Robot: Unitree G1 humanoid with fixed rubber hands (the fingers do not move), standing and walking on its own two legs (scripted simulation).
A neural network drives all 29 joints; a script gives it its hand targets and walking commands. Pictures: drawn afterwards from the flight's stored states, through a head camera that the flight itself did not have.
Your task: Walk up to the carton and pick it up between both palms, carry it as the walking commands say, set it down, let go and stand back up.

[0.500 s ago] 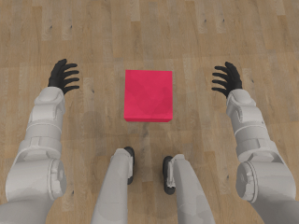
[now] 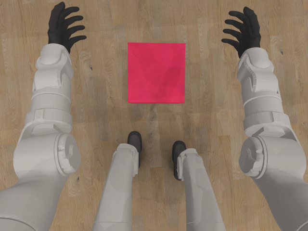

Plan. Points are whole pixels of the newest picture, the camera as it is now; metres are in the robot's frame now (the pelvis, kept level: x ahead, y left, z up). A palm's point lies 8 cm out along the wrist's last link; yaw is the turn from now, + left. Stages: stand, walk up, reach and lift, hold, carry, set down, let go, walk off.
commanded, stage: reach and lift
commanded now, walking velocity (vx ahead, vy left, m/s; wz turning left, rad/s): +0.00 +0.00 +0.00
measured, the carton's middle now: (155, 76) +0.50 +0.02 -0.57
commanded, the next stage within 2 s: none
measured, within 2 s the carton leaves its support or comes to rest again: neither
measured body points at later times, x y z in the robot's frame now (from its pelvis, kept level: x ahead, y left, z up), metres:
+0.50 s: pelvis -0.03 -0.01 -0.14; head +0.31 +0.01 +0.16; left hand +0.49 +0.25 -0.27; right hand +0.52 -0.18 -0.27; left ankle +0.09 +0.11 -0.62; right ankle +0.05 -0.13 -0.62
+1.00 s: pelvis -0.04 -0.01 -0.24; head +0.32 +0.02 +0.02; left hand +0.49 +0.23 -0.41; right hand +0.51 -0.17 -0.41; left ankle +0.08 +0.11 -0.62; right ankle +0.05 -0.13 -0.62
